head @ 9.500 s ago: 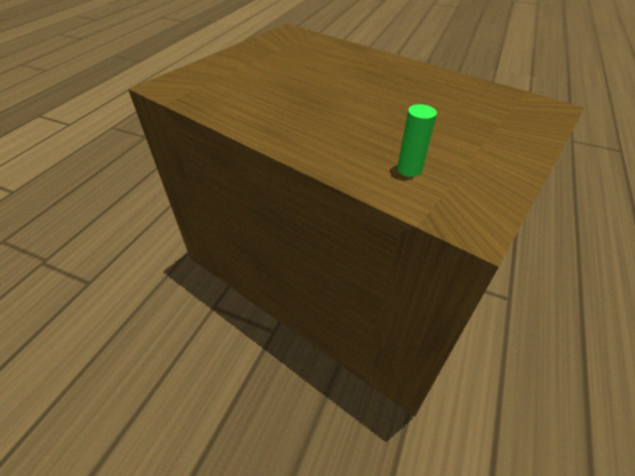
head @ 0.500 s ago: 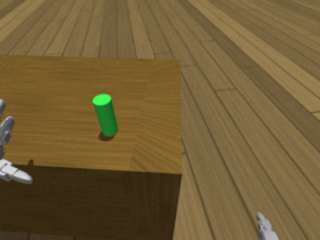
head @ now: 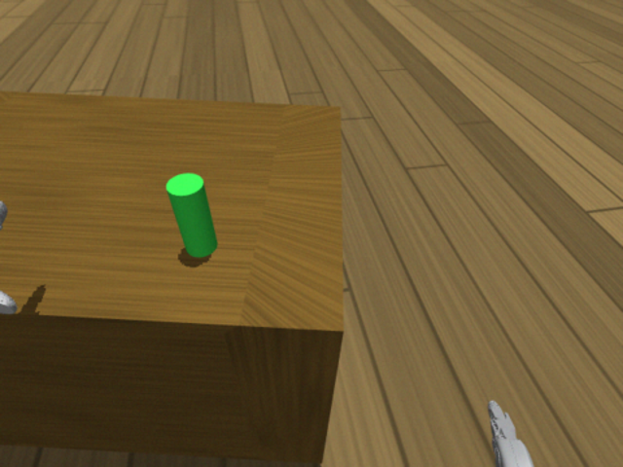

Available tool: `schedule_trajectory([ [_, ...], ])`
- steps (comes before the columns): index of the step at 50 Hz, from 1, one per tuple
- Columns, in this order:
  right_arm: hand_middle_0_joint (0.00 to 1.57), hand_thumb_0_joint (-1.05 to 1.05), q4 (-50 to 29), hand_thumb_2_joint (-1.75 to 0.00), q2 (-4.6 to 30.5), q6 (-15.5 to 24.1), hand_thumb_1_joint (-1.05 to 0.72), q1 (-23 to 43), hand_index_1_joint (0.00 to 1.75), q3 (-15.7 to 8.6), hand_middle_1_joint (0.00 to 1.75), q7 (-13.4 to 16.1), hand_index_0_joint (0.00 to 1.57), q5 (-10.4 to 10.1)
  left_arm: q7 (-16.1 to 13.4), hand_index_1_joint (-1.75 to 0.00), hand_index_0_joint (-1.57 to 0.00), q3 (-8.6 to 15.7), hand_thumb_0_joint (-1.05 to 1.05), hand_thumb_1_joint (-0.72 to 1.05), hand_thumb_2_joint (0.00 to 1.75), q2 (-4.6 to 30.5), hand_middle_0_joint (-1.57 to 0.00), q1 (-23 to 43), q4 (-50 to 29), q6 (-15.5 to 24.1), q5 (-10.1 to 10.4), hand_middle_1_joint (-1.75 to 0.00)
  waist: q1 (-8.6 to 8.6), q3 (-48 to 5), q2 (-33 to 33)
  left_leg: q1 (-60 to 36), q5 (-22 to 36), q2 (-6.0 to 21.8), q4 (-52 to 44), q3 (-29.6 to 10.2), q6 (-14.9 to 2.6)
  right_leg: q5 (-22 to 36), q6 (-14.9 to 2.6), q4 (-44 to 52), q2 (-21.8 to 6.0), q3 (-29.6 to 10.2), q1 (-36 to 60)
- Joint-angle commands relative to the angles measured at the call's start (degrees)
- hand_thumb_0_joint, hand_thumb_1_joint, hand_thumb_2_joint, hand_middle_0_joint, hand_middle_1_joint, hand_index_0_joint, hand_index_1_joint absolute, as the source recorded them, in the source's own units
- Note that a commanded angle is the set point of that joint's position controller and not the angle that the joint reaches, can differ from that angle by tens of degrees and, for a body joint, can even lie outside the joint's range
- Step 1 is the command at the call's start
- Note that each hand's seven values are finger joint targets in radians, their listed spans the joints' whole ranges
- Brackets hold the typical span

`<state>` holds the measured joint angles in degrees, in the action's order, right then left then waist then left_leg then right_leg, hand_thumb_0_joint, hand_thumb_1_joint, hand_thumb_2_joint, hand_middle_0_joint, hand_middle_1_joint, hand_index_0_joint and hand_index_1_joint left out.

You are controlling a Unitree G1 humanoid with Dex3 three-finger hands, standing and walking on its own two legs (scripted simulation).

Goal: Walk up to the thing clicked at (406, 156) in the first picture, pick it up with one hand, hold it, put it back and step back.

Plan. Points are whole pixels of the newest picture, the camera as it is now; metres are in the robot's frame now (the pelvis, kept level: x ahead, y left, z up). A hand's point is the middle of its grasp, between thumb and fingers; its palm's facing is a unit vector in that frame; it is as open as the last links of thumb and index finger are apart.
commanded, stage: go down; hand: left
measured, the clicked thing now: (194, 217) +0.50 +0.19 +0.05
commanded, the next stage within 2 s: approach in 1.74 s
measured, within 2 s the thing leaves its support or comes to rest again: neither
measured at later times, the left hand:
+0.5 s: hand (1, 229) +0.37 +0.36 +0.16, palm faces +0.12 -0.99 +0.00, open 17.5 cm
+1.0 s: hand out of the picture +0.39 +0.38 +0.16, palm faces +0.13 -0.99 +0.00, open 17.6 cm
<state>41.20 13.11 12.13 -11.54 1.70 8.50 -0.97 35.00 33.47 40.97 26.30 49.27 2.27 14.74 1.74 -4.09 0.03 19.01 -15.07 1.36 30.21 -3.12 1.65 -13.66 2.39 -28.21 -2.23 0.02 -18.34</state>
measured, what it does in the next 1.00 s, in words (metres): stands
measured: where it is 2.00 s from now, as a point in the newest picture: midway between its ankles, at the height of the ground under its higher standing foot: outside the picture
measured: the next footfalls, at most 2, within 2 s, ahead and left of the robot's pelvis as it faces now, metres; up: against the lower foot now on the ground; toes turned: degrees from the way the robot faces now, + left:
none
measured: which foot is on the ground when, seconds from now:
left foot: down 0.00-1.00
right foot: down 0.00-1.00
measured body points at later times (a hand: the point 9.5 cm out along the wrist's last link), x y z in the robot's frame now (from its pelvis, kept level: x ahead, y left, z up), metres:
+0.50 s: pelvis +0.01 +0.01 +0.00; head +0.03 +0.02 +0.44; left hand +0.36 +0.42 +0.16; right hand +0.16 -0.24 -0.09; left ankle +0.00 +0.14 -0.74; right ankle +0.01 -0.15 -0.74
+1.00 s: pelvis +0.01 +0.01 -0.01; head +0.05 +0.03 +0.44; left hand +0.38 +0.43 +0.16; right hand +0.17 -0.25 -0.09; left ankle +0.00 +0.14 -0.74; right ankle +0.01 -0.15 -0.74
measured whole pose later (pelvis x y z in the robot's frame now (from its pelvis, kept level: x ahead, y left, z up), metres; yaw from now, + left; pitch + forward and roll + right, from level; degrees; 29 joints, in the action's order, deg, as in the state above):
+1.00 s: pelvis +0.01 +0.01 -0.01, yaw +0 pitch +11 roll -2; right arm 39.8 13.2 13.7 -10.8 2.8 9.4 -0.2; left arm 36.8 34.5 49.9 37.6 62.0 4.4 11.6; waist 4.2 -6.9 -0.6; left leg 29.7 -19.3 1.7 38.2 -3.3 1.3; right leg -16.6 2.7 -34.0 -1.7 -0.1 -28.1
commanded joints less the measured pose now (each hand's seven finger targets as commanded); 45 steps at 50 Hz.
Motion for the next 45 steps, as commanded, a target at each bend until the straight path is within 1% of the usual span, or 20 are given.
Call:
schedule_trajectory([
  [1,0.05,0.0,-10.68,-0.05,8.11,3.68,0.55,6.35,0.05,-2.38,0.05,1.63,0.05,0.33,0.32,-0.05,-0.03,3.62,0.0,-0.56,0.09,22.66,-0.03,23.1,-9.12,3.4,0.65,-0.04,-0.03,-14.52,6.47,-7.75,10.99,-2.36,-3.21,2.11,-1.72,8.82,-2.26,2.96,1.98,2.75,1.45],
  [5,0.05,0.0,-8.27,-0.05,7.43,3.92,0.55,5.37,0.05,-1.84,0.05,1.59,0.05,0.43,-0.33,-0.05,-0.03,3.86,0.0,-0.54,0.09,23.9,-0.03,23.98,-7.71,3.89,0.06,-0.04,-1.07,-13.56,8.67,-6.15,10.42,-2.03,-3.11,1.75,-1.18,7.76,-2.65,2.38,2.36,3.0,0.72],
  [8,0.05,0.0,-10.29,-0.05,9.25,4.42,0.55,5.54,0.05,-3.45,0.05,1.86,0.05,0.64,-0.65,-0.04,-0.04,4.74,0.0,-0.56,0.07,26.16,-0.04,24.68,-7.67,4.59,-0.66,-0.04,-0.37,-16.24,9.06,-6.52,10.88,-2.11,-2.11,2.01,-1.2,8.46,-2.42,2.24,2.33,2.75,0.89],
  [10,0.05,0.0,-9.14,-0.05,6.79,4.26,0.55,5.29,0.05,-1.5,0.05,1.6,0.05,0.62,-0.36,-0.05,-0.04,3.39,0.0,-0.55,0.07,24.4,-0.04,25.14,-6.96,4.56,-0.45,-0.04,-0.14,-15.77,8.72,-6.18,11.31,-2.28,-1.46,2.28,-1.43,9.09,-2.33,2.25,2.25,2.5,0.37],
  [12,0.05,0.0,-8.89,-0.05,8.01,4.69,0.55,5.44,0.05,-2.73,0.05,1.82,0.05,0.66,-0.09,-0.05,-0.04,4.3,0.0,-0.54,0.07,25.32,-0.04,24.7,-7.09,5.02,-0.22,-0.04,-0.05,-16.77,8.63,-6.56,13.02,-2.27,-0.91,2.29,-1.45,10.7,-2.21,1.75,2.25,2.49,0.4],
  [14,0.05,0.0,-8.92,-0.05,7.54,4.75,0.54,5.42,0.05,-1.79,0.05,1.64,0.05,0.73,0.29,-0.05,-0.04,4.81,0.0,-0.55,0.08,26.64,-0.04,25.69,-8.69,5.47,-0.36,-0.05,-0.34,-18.8,10.38,-7.57,16.38,-1.79,-0.16,1.96,-1.2,12.53,-2.45,0.95,2.37,2.69,0.15],
  [17,0.05,0.0,-5.91,-0.05,7.12,4.34,0.55,4.32,0.05,-1.99,0.05,1.74,0.05,0.63,0.67,-0.05,-0.04,2.86,0.0,-0.57,0.08,23.87,-0.04,24.68,-5.13,4.65,0.03,-0.05,0.59,-16.42,8.44,-6.69,17.0,-1.74,0.07,1.93,-1.47,12.88,-2.45,1.03,2.5,2.77,-0.85],
  [18,0.05,0.0,-6.67,-0.05,8.49,4.67,0.55,5.32,0.05,-3.1,0.05,1.92,0.05,0.57,0.58,-0.05,-0.04,3.56,0.0,-0.53,0.08,24.93,-0.04,24.53,-6.15,4.76,0.07,-0.05,0.37,-16.06,9.17,-6.51,16.05,-1.8,-0.22,1.97,-1.25,12.21,-2.51,0.88,2.47,2.86,-1.27],
  [21,0.05,0.0,-7.54,-0.05,8.08,4.66,0.54,5.22,0.05,-2.23,0.05,1.67,0.05,0.66,0.72,-0.05,-0.05,3.54,0.0,-0.58,0.07,25.38,-0.04,25.63,-5.97,4.8,-0.03,-0.05,0.45,-17.88,9.59,-7.4,18.3,-1.23,0.36,1.51,-1.0,12.64,-2.76,0.31,2.68,3.14,-1.61],
  [24,0.05,0.0,-6.35,-0.05,9.11,4.66,0.54,4.5,0.05,-3.55,0.05,1.71,0.05,0.71,0.57,-0.06,-0.05,3.78,0.0,-0.58,0.07,26.16,-0.04,26.27,-5.17,4.99,-0.19,-0.06,0.77,-16.77,8.97,-6.53,18.04,-1.24,0.71,1.58,-1.0,12.54,-2.72,-0.16,2.72,3.08,-2.27],
  [27,0.05,0.0,-7.89,-0.05,7.85,4.86,0.54,4.52,0.05,-2.27,0.05,1.57,0.05,0.86,0.85,-0.05,-0.05,4.42,0.0,-0.56,0.07,27.2,-0.04,27.32,-6.15,5.3,-0.53,-0.05,0.82,-19.1,9.68,-7.96,20.52,-1.11,1.89,1.5,-1.06,14.14,-2.58,-0.88,2.67,3.16,-2.27],
  [28,0.05,0.0,-4.63,-0.05,7.41,4.37,0.54,2.23,0.05,-2.4,0.05,1.5,0.05,0.91,1.35,-0.05,-0.04,3.23,0.0,-0.56,0.08,25.7,-0.04,26.66,-3.78,5.02,-0.5,-0.05,1.59,-18.31,9.77,-7.83,20.54,-1.07,2.05,1.41,-1.15,13.98,-2.63,-0.85,2.61,3.02,-3.17],
  [29,0.05,0.0,-7.26,-0.05,7.65,4.7,0.54,4.56,0.05,-1.96,0.05,1.42,0.05,0.85,1.53,-0.06,-0.04,2.99,0.0,-0.56,0.08,25.19,-0.04,26.67,-4.21,5.14,-0.23,-0.05,1.06,-17.29,8.54,-6.58,19.25,-1.22,1.86,1.4,-1.23,13.28,-2.62,-0.89,2.59,3.0,-3.17],
  [31,0.05,0.0,-7.53,-0.05,8.47,4.95,0.54,4.41,0.05,-2.55,0.05,1.66,0.05,0.91,1.51,-0.05,-0.04,4.53,0.0,-0.56,0.07,28.09,-0.04,28.0,-4.4,5.41,-0.35,-0.05,1.27,-19.08,9.92,-7.15,19.55,-1.36,2.36,1.58,-1.19,13.76,-2.55,-1.21,2.39,2.97,-2.9],
  [32,0.05,0.0,-6.88,-0.05,7.72,4.71,0.54,4.24,0.05,-1.9,0.05,1.58,0.05,0.9,1.57,-0.05,-0.04,4.23,0.0,-0.56,0.08,27.84,-0.04,27.23,-2.77,4.98,-0.47,-0.05,0.62,-18.06,8.95,-5.2,18.35,-1.59,2.4,1.62,-1.41,13.27,-2.48,-1.16,2.36,2.81,-2.56],
  [34,0.05,0.0,-6.88,-0.05,7.19,4.49,0.54,4.5,0.05,-1.61,0.05,1.59,0.05,0.81,1.6,-0.06,-0.04,3.34,0.0,-0.59,0.08,27.45,-0.04,27.84,-1.43,4.67,-0.78,-0.06,1.13,-17.42,8.19,-4.08,16.16,-2.07,2.53,2.02,-1.79,12.55,-2.3,-0.95,2.11,2.45,-2.88],
  [39,0.05,0.0,-8.45,-0.05,8.22,4.54,0.54,5.4,0.05,-1.99,0.05,1.67,0.05,0.93,1.73,-0.06,-0.04,4.61,0.0,-0.56,0.08,30.68,-0.04,30.92,-2.33,5.36,-1.31,-0.06,1.03,-19.78,9.8,-4.17,16.05,-1.89,3.39,1.79,-1.55,12.12,-2.48,-2.06,2.07,2.52,-3.53],
  [40,0.05,0.0,-8.73,-0.05,7.61,4.5,0.54,5.62,0.05,-1.49,0.05,1.72,0.05,0.95,1.71,-0.06,-0.05,3.95,0.0,-0.57,0.08,29.52,-0.04,30.31,-1.19,5.21,-1.49,-0.06,1.4,-19.33,9.18,-4.47,15.82,-1.78,3.36,1.67,-1.58,11.7,-2.52,-2.17,2.19,2.7,-3.95],
  [41,0.05,0.0,-8.37,-0.05,9.03,4.46,0.54,4.87,0.05,-2.93,0.05,1.83,0.05,0.98,1.68,-0.06,-0.05,4.71,0.0,-0.57,0.08,31.09,-0.04,31.47,-1.57,5.53,-1.65,-0.06,1.36,-19.33,9.51,-3.92,15.59,-1.51,3.42,1.3,-1.36,11.04,-2.64,-2.48,2.35,2.81,-4.9],
  [45,0.05,0.0,-9.23,-0.05,7.92,4.38,0.54,4.75,0.05,-1.84,0.05,1.68,0.05,0.91,1.64,-0.06,-0.05,4.4,0.0,-0.57,0.07,30.32,-0.05,30.88,1.15,5.41,-1.5,-0.06,1.66,-20.23,9.1,-3.06,15.32,-1.53,4.06,1.22,-1.49,10.67,-2.58,-3.0,2.34,2.75,-5.01],
])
